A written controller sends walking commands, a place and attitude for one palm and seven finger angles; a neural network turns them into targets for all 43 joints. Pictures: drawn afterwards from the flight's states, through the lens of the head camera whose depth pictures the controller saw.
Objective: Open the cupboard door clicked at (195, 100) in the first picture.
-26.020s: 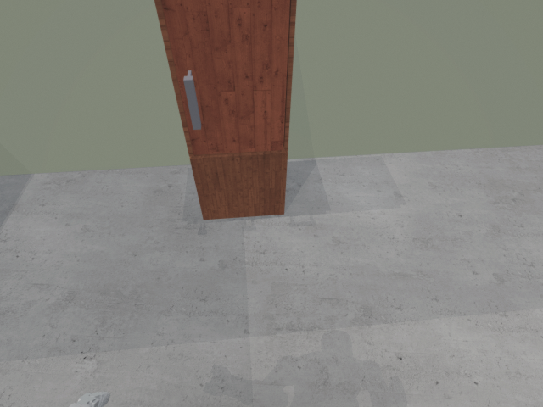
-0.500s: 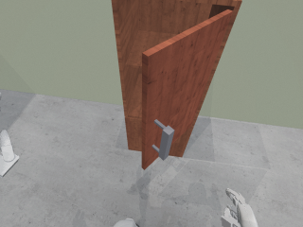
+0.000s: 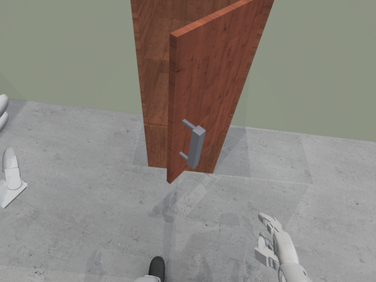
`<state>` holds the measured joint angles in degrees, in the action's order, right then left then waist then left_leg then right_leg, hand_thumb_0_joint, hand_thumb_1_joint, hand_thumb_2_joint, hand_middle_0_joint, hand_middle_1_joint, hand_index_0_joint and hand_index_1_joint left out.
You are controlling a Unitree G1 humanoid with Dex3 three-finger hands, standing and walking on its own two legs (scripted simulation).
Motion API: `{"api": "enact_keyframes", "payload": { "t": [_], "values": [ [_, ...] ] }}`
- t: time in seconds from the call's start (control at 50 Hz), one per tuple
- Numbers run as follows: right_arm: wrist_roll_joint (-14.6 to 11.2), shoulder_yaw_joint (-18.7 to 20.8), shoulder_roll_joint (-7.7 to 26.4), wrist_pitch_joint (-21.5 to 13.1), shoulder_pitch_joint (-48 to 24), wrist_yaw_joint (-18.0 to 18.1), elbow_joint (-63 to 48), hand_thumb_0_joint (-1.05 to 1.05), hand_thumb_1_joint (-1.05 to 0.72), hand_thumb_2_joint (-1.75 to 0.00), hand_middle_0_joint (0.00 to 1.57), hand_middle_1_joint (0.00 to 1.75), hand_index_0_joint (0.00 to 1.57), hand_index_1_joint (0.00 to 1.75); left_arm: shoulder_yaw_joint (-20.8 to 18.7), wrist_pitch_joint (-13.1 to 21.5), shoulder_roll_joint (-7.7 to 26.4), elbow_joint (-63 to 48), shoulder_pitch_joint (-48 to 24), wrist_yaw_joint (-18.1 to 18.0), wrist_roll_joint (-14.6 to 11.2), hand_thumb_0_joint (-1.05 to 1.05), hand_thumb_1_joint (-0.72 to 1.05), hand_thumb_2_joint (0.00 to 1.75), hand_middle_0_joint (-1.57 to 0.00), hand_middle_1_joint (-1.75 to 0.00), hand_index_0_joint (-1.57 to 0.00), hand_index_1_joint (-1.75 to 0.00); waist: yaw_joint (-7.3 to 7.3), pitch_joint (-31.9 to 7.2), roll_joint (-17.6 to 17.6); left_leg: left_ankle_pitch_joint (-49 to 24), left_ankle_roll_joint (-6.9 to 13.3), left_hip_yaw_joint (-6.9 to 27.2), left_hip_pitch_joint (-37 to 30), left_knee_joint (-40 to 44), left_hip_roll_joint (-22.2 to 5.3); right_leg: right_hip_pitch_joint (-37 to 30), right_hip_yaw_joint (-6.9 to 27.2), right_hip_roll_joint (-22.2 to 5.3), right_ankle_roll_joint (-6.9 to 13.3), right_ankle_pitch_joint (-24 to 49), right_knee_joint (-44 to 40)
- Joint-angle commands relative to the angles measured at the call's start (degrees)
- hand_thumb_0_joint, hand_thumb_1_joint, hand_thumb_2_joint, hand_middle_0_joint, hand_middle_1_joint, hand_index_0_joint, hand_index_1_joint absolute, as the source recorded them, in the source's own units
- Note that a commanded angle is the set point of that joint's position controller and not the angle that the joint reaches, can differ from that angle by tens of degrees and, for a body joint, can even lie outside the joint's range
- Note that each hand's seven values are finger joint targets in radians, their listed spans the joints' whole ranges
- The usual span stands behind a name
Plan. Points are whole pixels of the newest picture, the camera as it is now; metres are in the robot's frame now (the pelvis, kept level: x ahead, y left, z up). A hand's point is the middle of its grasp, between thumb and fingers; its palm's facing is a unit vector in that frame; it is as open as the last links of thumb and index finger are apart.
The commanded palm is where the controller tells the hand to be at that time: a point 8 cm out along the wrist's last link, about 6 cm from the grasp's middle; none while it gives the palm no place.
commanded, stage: stop stepping back and stand still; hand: left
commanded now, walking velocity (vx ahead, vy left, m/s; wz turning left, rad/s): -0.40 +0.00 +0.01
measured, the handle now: (189, 144) +0.50 +0.03 -0.09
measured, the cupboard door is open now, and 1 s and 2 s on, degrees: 53 53 53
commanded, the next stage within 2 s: let the arm hang, fingers relaxed in 0.74 s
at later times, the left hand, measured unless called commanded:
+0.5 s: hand out of the picture +0.12 +0.24 +0.17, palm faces +0.37 -0.81 -0.46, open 7.4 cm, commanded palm +0.06 +0.29 +0.18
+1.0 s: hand out of the picture +0.11 +0.25 -0.05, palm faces +0.13 -0.90 -0.42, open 7.4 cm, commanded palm none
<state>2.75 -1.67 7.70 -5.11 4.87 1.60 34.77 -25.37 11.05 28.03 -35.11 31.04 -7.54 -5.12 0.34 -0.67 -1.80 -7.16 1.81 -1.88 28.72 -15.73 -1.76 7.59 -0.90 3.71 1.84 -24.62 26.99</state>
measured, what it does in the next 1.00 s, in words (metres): steps on the spot: right foot, then left foot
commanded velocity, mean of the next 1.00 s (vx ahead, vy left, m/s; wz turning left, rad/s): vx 0.05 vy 0.02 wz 0.00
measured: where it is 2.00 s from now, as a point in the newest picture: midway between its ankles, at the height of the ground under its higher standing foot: outside the picture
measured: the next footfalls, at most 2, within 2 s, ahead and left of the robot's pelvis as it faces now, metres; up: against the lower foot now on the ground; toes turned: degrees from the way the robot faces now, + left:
right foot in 0.02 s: -0.09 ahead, -0.10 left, +0.00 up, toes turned +0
left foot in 0.20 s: +0.06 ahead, +0.10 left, +0.00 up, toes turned +0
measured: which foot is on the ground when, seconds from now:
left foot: down 0.00-0.06, up 0.08-0.18, down 0.20-1.00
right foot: up 0.00-0.00, down 0.02-1.00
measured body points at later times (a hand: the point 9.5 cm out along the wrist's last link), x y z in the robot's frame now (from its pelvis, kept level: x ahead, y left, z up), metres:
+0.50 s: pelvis -0.07 -0.01 +0.00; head -0.09 +0.00 +0.45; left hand +0.09 +0.28 +0.20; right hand +0.06 -0.26 -0.08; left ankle +0.03 +0.10 -0.73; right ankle -0.13 -0.11 -0.73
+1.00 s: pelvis -0.07 +0.00 -0.01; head -0.08 -0.02 +0.44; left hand +0.10 +0.30 -0.02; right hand +0.09 -0.25 -0.12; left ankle +0.02 +0.10 -0.73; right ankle -0.13 -0.10 -0.73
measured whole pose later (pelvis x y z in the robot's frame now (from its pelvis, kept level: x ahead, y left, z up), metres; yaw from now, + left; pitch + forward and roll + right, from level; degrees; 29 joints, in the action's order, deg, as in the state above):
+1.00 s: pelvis -0.07 +0.00 -0.01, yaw +3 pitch -1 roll -2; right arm 1.4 0.0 16.3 -2.5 7.8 0.1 48.9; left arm -5.7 -0.4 19.1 22.2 13.8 -0.8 2.2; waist 0.1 -1.2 4.1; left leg 9.7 2.0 2.4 25.0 -36.1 1.9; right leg 9.2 -3.8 2.1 1.7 -24.3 34.8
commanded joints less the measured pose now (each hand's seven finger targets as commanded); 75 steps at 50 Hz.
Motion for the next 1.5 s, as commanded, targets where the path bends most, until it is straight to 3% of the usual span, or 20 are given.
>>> {"api": "enact_keyframes", "payload": {
  "t": [0.0, 0.04, 0.06, 0.1, 0.16, 0.22, 0.26, 0.34, 0.4, 0.58, 0.7, 0.76, 0.8, 0.82, 0.86, 0.92, 0.96, 1.02, 1.14, 1.48],
  "values": [
    [-1.48, 3.82, 10.46, 0.74, -0.49, 0.72, -7.26, 0.0, -0.9, -0.9, 0.2, 0.3, 0.2, 0.3, -11.04, 5.47, 13.16, -11.98, 2.21, -0.3, -1.55, 0.0, 0.9, 0.9, -0.2, -0.3, -0.2, -0.3, -0.64, -13.73, 2.07, 16.15, -2.77, 2.31, -24.06, -13.79, -3.81, 12.13, 7.97, -11.74, 3.4, 12.02, -15.47],
    [-2.95, 4.46, 10.95, -0.17, -1.06, 1.34, -7.74, 0.0, -0.9, -0.9, 0.2, 0.3, 0.2, 0.3, -8.96, 4.13, 10.67, -8.44, 4.09, -0.77, -0.87, 0.0, 0.9, 0.9, -0.2, -0.3, -0.2, -0.3, 0.17, -7.32, -8.84, 23.88, -3.97, 1.24, -17.7, -32.4, 3.55, 20.79, 10.09, -18.01, 4.26, 13.13, -16.32],
    [-2.78, 4.36, 11.39, -0.28, -2.14, 1.66, -7.71, 0.0, -0.9, -0.9, 0.2, 0.3, 0.2, 0.3, -11.04, 3.39, 12.15, -7.5, 5.1, -1.37, -0.5, 0.0, 0.9, 0.9, -0.2, -0.3, -0.2, -0.3, 0.16, -6.73, -6.44, 25.08, -3.51, 2.68, -13.48, -38.35, 3.09, 20.8, 11.27, -19.57, 6.07, 19.31, -13.45],
    [-2.65, 2.36, 9.14, 0.78, -0.6, 2.59, -7.18, 0.0, -0.9, -0.9, 0.2, 0.3, 0.2, 0.3, -8.8, 1.68, 8.96, -3.44, 4.67, -1.95, 0.49, 0.0, 0.9, 0.9, -0.2, -0.3, -0.2, -0.3, -1.4, -3.92, -1.05, 23.96, -2.12, 3.5, -5.95, -29.49, 0.41, 9.13, 5.54, -15.85, 4.07, 32.82, -6.65],
    [-3.34, 3.25, 12.23, -0.9, 0.45, 4.28, -6.19, 0.0, -0.9, -0.9, 0.2, 0.3, 0.2, 0.3, -5.94, 1.15, 8.24, -0.3, -3.6, -2.59, 0.97, 0.0, 0.9, 0.9, -0.2, -0.3, -0.2, -0.3, -1.9, -0.59, -0.42, 10.4, -0.59, 2.52, -15.5, -14.21, -0.44, 9.87, 2.64, -11.23, -1.15, 28.54, -5.94],
    [-3.37, 3.76, 12.92, -2.46, 3.09, 4.55, -6.26, 0.0, -0.9, -0.9, 0.2, 0.3, 0.2, 0.3, -4.59, 1.84, 7.4, 2.71, -2.6, -2.51, 2.03, 0.0, 0.9, 0.9, -0.2, -0.3, -0.2, -0.3, -1.13, -2.66, 1.48, -2.97, 1.35, 5.4, -21.09, -12.95, -2.57, 7.49, 2.32, -6.68, -4.59, 30.29, -5.71],
    [-3.2, 3.38, 12.67, -2.86, 2.3, 4.14, -6.75, 0.0, -0.9, -0.9, 0.2, 0.3, 0.2, 0.3, -4.0, 2.89, 7.86, -3.25, -3.48, -1.9, 1.92, 0.0, 0.9, 0.9, -0.2, -0.3, -0.2, -0.3, -1.03, -4.98, 6.65, 1.29, 1.34, 7.94, -20.17, -9.81, -3.16, 5.46, 0.89, -5.63, -3.97, 19.42, -4.79],
    [-2.68, 3.63, 12.42, -4.46, 1.59, 3.73, -7.64, 0.0, -0.9, -0.9, 0.2, 0.3, 0.2, 0.3, -4.5, 3.94, 6.99, -6.31, -1.0, -2.21, 2.04, 0.0, 0.9, 0.9, -0.2, -0.3, -0.2, -0.3, -1.05, -0.14, 7.88, 26.26, 0.12, 9.29, -12.81, -3.9, -2.25, 5.59, 1.59, -4.86, -1.29, 1.05, -9.45],
    [-2.2, 3.73, 11.75, -4.63, 1.83, 3.79, -7.73, 0.0, -0.9, -0.9, 0.2, 0.3, 0.2, 0.3, -6.86, 4.49, 7.8, -4.96, 2.21, -2.43, 1.94, 0.0, 0.9, 0.9, -0.2, -0.3, -0.2, -0.3, -0.98, 0.3, 8.8, 29.16, -0.98, 8.3, -11.46, -3.53, -1.32, 6.3, 1.57, -4.8, -0.11, -4.27, -10.77],
    [-2.47, 3.86, 11.67, -4.99, 2.75, 4.39, -5.13, 0.0, -0.9, -0.9, 0.2, 0.3, 0.2, 0.3, -2.1, 3.66, 4.37, 0.21, -4.9, -2.11, 1.95, 0.0, 0.9, 0.9, -0.2, -0.3, -0.2, -0.3, -2.21, 3.17, 3.76, 23.2, -1.95, 6.91, -21.28, -12.99, -0.49, 18.47, 3.76, -6.65, 0.34, -5.72, -14.08],
    [-2.08, 2.71, 10.9, -6.18, 1.11, 4.72, -5.87, 0.0, -0.9, -0.9, 0.2, 0.3, 0.2, 0.3, -2.99, 3.7, 5.09, -2.78, -7.82, -2.02, 3.0, 0.0, 0.9, 0.9, -0.2, -0.3, -0.2, -0.3, -0.5, 1.43, 11.04, 38.64, -0.09, 14.95, -12.23, 6.38, -4.29, 4.22, -0.09, -1.08, -1.56, -0.19, -5.23],
    [-1.92, 2.87, 10.42, -6.2, 1.22, 4.19, -6.49, 0.0, -0.9, -0.9, 0.2, 0.3, 0.2, 0.3, -4.42, 3.39, 5.61, -3.43, -3.41, -2.16, 2.93, 0.0, 0.9, 0.9, -0.2, -0.3, -0.2, -0.3, 0.03, -2.46, 11.09, 35.03, -0.86, 11.47, -12.3, 5.07, -2.49, -0.12, -0.04, -1.78, -0.83, 1.63, -7.59],
    [-2.04, 2.96, 9.99, -5.85, 1.31, 3.63, -6.7, 0.0, -0.9, -0.9, 0.2, 0.3, 0.2, 0.3, -3.95, 3.04, 4.62, -3.68, -0.63, -2.04, 2.42, 0.0, 0.9, 0.9, -0.2, -0.3, -0.2, -0.3, -0.18, -4.01, 5.77, 26.0, -1.77, 7.51, -15.79, -1.33, -0.56, 1.59, 1.11, -3.8, -0.21, 2.77, -11.88],
    [-2.53, 5.84, 20.33, -6.08, -0.01, -1.04, 9.48, 0.0, -0.9, -0.9, 0.2, 0.3, 0.2, 0.3, 18.58, -6.16, -6.34, 44.86, -5.56, 6.22, 8.05, 0.0, 0.9, 0.9, -0.2, -0.3, -0.2, -0.3, -1.35, -1.69, 2.55, 4.16, 0.18, 9.36, -11.52, -17.91, -2.68, 7.88, 2.33, -9.2, 1.1, 20.19, -3.52],
    [-2.49, 6.6, 17.11, -1.79, 6.38, -0.91, 8.89, 0.0, -0.9, -0.9, 0.2, 0.3, 0.2, 0.3, 18.91, -9.68, -5.85, 46.36, -9.31, 7.27, 7.58, 0.0, 0.9, 0.9, -0.2, -0.3, -0.2, -0.3, -1.18, -7.41, -5.49, 1.04, -0.07, 9.48, -16.32, -22.11, -2.83, 8.39, 6.04, -10.84, 2.86, 25.31, -1.19],
    [-1.83, 5.49, 18.33, 1.27, 4.65, -0.77, 8.79, 0.0, -0.9, -0.9, 0.2, 0.3, 0.2, 0.3, 19.21, -10.48, -3.88, 53.99, -14.6, 7.32, 7.41, 0.0, 0.9, 0.9, -0.2, -0.3, -0.2, -0.3, -1.19, -3.2, -9.84, 2.14, 1.87, 10.2, -13.25, -22.03, -2.17, 9.47, 3.76, -10.06, 3.2, 19.26, 0.98],
    [-1.28, 4.75, 17.64, 2.69, 3.4, -0.82, 9.76, 0.0, -0.9, -0.9, 0.2, 0.3, 0.2, 0.3, 20.2, -11.28, -3.95, 61.22, -16.59, 7.1, 7.14, 0.0, 0.9, 0.9, -0.2, -0.3, -0.2, -0.3, -1.1, 0.42, -6.63, 4.4, 2.37, 12.01, -11.56, -18.13, -2.62, 9.92, 3.24, -9.23, 2.77, 13.33, 0.84],
    [-0.61, 3.54, 16.77, 4.29, 1.87, -0.74, 12.69, 0.0, -0.9, -0.9, 0.2, 0.3, 0.2, 0.3, 21.26, -12.13, -4.05, 72.55, -15.83, 6.62, 6.61, 0.0, 0.9, 0.9, -0.2, -0.3, -0.2, -0.3, 0.43, 3.17, 5.0, 11.59, 2.79, 15.4, -8.11, -8.97, -3.11, 4.11, 3.16, -7.08, 1.38, 5.45, -0.43],
    [-1.4, 2.58, 12.15, 5.35, 6.07, 0.16, 19.95, 0.0, -0.9, -0.9, 0.2, 0.3, 0.2, 0.3, 22.87, -11.66, -7.21, 88.76, -12.01, 6.49, 5.77, 0.0, 0.9, 0.9, -0.2, -0.3, -0.2, -0.3, -0.25, 0.0, 10.6, 13.36, 1.08, 12.62, -15.07, -8.44, -1.62, 1.82, 4.96, -8.76, 2.48, 7.01, -6.43],
    [-1.76, 3.01, 6.68, 6.22, 14.26, 1.31, 28.4, 0.0, -0.9, -0.9, 0.2, 0.3, 0.2, 0.3, 24.32, -11.6, -14.72, 100.77, -3.1, 5.28, 5.49, 0.0, 0.9, 0.9, -0.2, -0.3, -0.2, -0.3, -0.8, 6.86, 1.42, 17.58, 1.66, 11.41, -16.51, -6.89, -2.03, 5.45, 2.17, -8.26, 2.56, 3.66, -9.06]
  ]
}}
